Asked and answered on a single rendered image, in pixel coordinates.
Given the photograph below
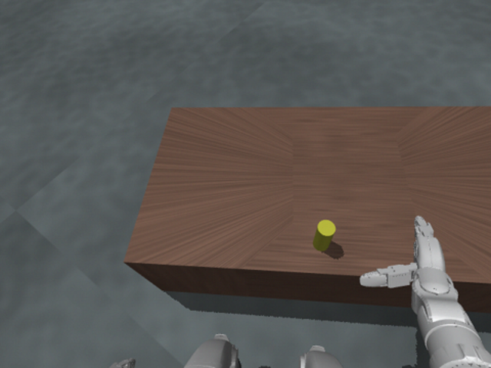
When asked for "can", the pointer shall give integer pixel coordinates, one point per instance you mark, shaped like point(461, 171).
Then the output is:
point(324, 235)

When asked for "right robot hand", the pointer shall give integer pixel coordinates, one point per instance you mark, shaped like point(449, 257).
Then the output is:
point(427, 254)

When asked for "right robot arm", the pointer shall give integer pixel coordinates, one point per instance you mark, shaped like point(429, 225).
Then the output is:
point(447, 331)

